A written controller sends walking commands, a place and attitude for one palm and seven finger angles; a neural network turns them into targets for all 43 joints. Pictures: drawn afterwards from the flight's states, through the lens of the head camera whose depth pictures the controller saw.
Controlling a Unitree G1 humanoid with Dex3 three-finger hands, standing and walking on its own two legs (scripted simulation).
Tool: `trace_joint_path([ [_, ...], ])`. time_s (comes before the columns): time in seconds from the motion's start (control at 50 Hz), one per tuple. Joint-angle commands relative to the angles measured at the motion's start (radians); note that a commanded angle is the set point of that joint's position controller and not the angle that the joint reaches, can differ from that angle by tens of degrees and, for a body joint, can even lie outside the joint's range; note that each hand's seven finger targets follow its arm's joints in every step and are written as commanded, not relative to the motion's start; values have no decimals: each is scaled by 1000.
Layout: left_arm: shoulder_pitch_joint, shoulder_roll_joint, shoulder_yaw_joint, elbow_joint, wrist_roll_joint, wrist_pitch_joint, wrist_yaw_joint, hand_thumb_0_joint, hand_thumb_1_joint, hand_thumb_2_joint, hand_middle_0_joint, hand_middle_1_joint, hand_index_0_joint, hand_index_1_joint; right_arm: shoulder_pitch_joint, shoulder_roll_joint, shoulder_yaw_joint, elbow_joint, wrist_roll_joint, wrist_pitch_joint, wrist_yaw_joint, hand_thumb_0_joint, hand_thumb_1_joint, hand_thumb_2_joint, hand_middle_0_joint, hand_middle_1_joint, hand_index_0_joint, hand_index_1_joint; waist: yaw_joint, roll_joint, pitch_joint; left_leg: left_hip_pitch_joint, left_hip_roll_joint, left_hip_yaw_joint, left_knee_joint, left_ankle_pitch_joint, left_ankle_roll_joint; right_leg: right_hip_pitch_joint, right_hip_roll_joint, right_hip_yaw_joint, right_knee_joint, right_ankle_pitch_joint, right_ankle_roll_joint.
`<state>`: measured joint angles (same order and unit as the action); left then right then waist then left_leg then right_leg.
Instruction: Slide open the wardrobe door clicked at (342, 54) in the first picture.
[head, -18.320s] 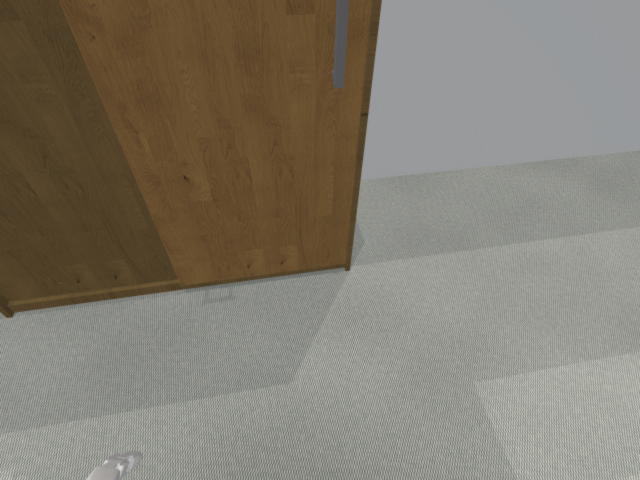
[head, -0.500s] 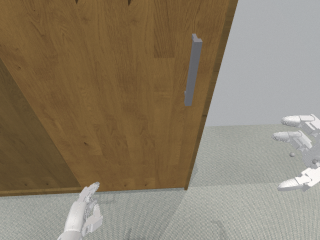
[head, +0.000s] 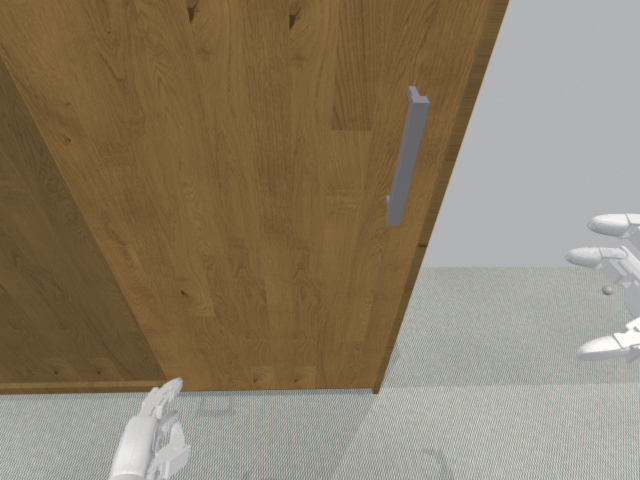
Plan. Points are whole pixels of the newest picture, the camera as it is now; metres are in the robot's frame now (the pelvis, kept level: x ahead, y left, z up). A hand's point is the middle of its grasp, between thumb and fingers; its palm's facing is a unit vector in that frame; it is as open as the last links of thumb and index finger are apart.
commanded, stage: raise the hand with hooked fingers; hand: right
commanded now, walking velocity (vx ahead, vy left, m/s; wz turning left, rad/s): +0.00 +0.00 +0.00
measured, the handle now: (401, 160) +0.54 -0.11 +0.15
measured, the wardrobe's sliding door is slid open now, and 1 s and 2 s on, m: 0.00 0.00 0.00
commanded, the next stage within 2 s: move the hooked fingers beside the handle in 0.12 s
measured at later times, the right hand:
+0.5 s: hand (559, 274) +0.30 -0.25 +0.16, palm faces +0.01 +1.00 -0.06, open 14.0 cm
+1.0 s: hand (517, 237) +0.36 -0.23 +0.16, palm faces +0.01 +1.00 -0.02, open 14.0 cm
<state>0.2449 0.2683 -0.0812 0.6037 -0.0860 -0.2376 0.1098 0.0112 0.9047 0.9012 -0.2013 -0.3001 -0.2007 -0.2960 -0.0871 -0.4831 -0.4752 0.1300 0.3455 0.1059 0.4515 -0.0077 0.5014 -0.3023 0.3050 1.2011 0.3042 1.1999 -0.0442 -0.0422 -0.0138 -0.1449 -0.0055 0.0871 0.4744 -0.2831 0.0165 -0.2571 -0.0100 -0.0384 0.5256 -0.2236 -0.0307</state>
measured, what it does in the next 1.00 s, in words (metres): stands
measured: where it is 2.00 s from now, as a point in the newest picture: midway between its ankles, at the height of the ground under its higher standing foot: outside the picture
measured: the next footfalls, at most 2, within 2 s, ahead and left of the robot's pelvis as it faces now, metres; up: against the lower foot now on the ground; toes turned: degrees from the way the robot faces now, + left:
none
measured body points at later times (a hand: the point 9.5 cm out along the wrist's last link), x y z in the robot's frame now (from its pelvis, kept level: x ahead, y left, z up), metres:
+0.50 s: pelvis +0.00 +0.01 +0.00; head -0.01 +0.03 +0.45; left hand +0.19 +0.25 -0.07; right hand +0.30 -0.31 +0.17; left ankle -0.01 +0.11 -0.74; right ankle +0.04 -0.10 -0.74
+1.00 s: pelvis +0.01 +0.01 +0.00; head +0.00 +0.01 +0.45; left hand +0.16 +0.25 -0.08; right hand +0.36 -0.28 +0.16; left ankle -0.01 +0.11 -0.74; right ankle +0.04 -0.10 -0.74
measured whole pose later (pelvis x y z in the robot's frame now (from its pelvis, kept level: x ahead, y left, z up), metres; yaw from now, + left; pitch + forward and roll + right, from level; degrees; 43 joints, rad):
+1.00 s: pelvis +0.01 +0.01 +0.00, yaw +1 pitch +0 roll +1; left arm 0.25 0.27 -0.07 0.62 -0.09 -0.15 0.12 0.01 0.91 0.90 -0.20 -0.30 -0.20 -0.30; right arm -0.38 -0.43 -0.34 0.40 0.26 0.12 0.34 -0.01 0.50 -0.30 0.30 1.20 0.30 1.20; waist -0.01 -0.03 -0.02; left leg -0.20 -0.01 0.08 0.50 -0.30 0.02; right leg -0.30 -0.01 -0.04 0.53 -0.23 -0.02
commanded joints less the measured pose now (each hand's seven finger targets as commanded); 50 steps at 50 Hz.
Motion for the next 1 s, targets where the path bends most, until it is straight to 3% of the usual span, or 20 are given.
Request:
trace_joint_path([
  [0.0, -124, 129, 55, -162, -8, -45, 8, 0, 900, 900, -200, -300, -200, -300, -276, -243, -35, -127, 18, -2, 22, 0, 500, -300, 300, 1200, 300, 1200, 19, -34, -94, -139, -4, -48, -100, 95, 2, 134, 1, 89, -87, 43, -5],
  [0.06, -131, 127, 55, -172, -5, -43, 7, 0, 900, 900, -200, -300, -200, -300, -282, -273, -60, -161, 33, -16, 34, 0, 500, -300, 300, 1200, 300, 1200, 12, 8, -151, -103, 0, -68, -91, 136, -2, 146, 4, 83, -60, 83, -8],
  [0.16, -140, 116, 54, -176, 1, -46, 2, 0, 900, 900, -200, -300, -200, -300, -280, -334, -137, -240, 49, -81, 25, 0, 500, -300, 300, 1200, 300, 1200, -5, -22, -236, -48, 1, -70, -67, 241, -6, 176, 11, 66, -38, 163, -11],
  [0.28, -126, 128, 56, -148, -9, -24, 8, 0, 900, 900, -200, -300, -200, -300, -319, -289, -85, -53, 33, -33, 24, 0, 500, -300, 300, 1200, 300, 1200, 22, -22, -88, -137, 12, -90, -86, 193, -18, 102, 9, 62, -37, 97, -7],
  [0.32, -123, 129, 59, -152, -12, -21, 13, 0, 900, 900, -200, -300, -200, -300, -375, -264, -39, -32, 24, -17, 30, 0, 500, -300, 300, 1200, 300, 1200, 33, -34, -100, -152, 12, -89, -82, 165, -17, 111, 9, 69, -36, 83, -7],
  [0.36, -124, 132, 61, -157, -14, -17, 16, 0, 900, 900, -200, -300, -200, -300, -431, -256, -9, -43, 22, -25, 34, 0, 500, -300, 300, 1200, 300, 1200, 42, 13, -133, -133, 19, -106, -78, 175, -24, 114, 5, 68, -19, 96, -10],
  [0.38, -126, 131, 64, -161, -12, -18, 17, 0, 900, 900, -200, -300, -200, -300, -448, -287, -36, -63, 18, -35, 32, 0, 500, -300, 300, 1200, 300, 1200, 34, -4, -181, -119, 19, -108, -68, 193, -23, 125, 9, 70, -14, 109, -12],
  [0.42, -128, 121, 60, -170, -10, -22, 19, 0, 900, 900, -200, -300, -200, -300, -492, -273, -14, -124, 16, -67, 28, 0, 500, -300, 300, 1200, 300, 1200, 34, -56, -239, -107, 9, -83, -54, 221, -11, 176, 15, 68, -19, 136, -14],
  [0.48, -116, 122, 59, -153, -6, -22, 21, 0, 900, 900, -200, -300, -200, -300, -523, -289, -34, -83, 19, -101, 3, 0, 500, -300, 300, 1200, 300, 1200, 38, -4, -227, -111, 4, -82, -61, 196, -10, 158, 9, 72, -23, 117, -15],
  [0.5, -114, 122, 57, -151, -7, -22, 21, 0, 900, 900, -200, -300, -200, -300, -526, -267, -15, -59, 13, -101, -1, 0, 500, -300, 300, 1200, 300, 1200, 38, -24, -220, -119, 2, -73, -58, 183, -7, 158, 11, 71, -32, 108, -13],
  [0.62, -115, 120, 61, -164, -8, -10, 9, 0, 900, 900, -200, -300, -200, -300, -503, -249, -9, 4, -20, -42, -50, 0, 500, -300, 300, 1200, 300, 1200, 11, -42, -214, -110, 7, -57, -50, 214, 1, 148, 9, 66, -52, 135, -10],
  [0.66, -114, 124, 61, -170, -6, -3, 3, 0, 900, 900, -200, -300, -200, -300, -484, -253, -11, -2, -21, -32, -59, 0, 500, -300, 300, 1200, 300, 1200, 4, -13, -232, -85, 6, -57, -45, 249, 2, 144, 7, 62, -47, 171, -11],
  [0.74, -104, 122, 65, -172, -6, 8, -2, 0, 900, 900, -200, -300, -200, -300, -525, -218, 10, -26, -23, -36, -70, 0, 500, -300, 300, 1200, 300, 1200, 20, -8, -244, -102, -2, -51, -43, 262, 1, 167, 5, 59, -49, 181, -11],
  [0.76, -98, 125, 67, -166, -5, 12, -2, 0, 900, 900, -200, -300, -200, -300, -533, -228, 3, -24, -17, -42, -73, 0, 500, -300, 300, 1200, 300, 1200, 22, 36, -237, -87, -1, -54, -44, 279, 0, 157, 2, 55, -42, 191, -14],
  [0.82, -88, 128, 70, -153, -8, 22, 4, 0, 900, 900, -200, -300, -200, -300, -587, -220, 19, 14, -30, -39, -82, 0, 500, -300, 300, 1200, 300, 1200, 39, 23, -213, -131, -5, -55, -53, 235, -3, 158, 3, 55, -50, 152, -15],
  [0.84, -88, 128, 67, -149, -8, 24, 6, 0, 900, 900, -200, -300, -200, -300, -632, -203, 45, 15, -36, -41, -85, 0, 500, -300, 300, 1200, 300, 1200, 48, -19, -200, -146, -3, -56, -57, 207, -1, 156, 5, 57, -54, 132, -13],
  [0.86, -80, 131, 70, -142, -6, 27, 7, 0, 900, 900, -200, -300, -200, -300, -648, -220, 36, 20, -38, -46, -92, 0, 500, -300, 300, 1200, 300, 1200, 50, 19, -209, -136, -3, -59, -59, 209, 0, 156, 1, 56, -47, 137, -16],
  [0.94, -77, 127, 66, -128, -5, 32, 16, 0, 900, 900, -200, -300, -200, -300, -771, -175, 106, 39, -62, -60, -108, 0, 500, -300, 300, 1200, 300, 1200, 75, -64, -216, -170, -4, -57, -67, 167, 5, 187, 3, 67, -54, 114, -12],
  [0.96, -67, 131, 68, -124, -4, 35, 16, 0, 900, 900, -200, -300, -200, -300, -789, -187, 102, 44, -64, -67, -113, 0, 500, -300, 300, 1200, 300, 1200, 75, -21, -235, -159, -6, -54, -65, 163, 7, 186, -2, 71, -51, 117, -14],
  [0.98, -70, 131, 70, -120, -3, 35, 18, 0, 900, 900, -200, -300, -200, -300, -802, -186, 101, 60, -66, -72, -117, 0, 500, -300, 300, 1200, 300, 1200, 76, -35, -246, -158, -5, -59, -65, 174, 6, 194, 1, 69, -49, 124, -15],
])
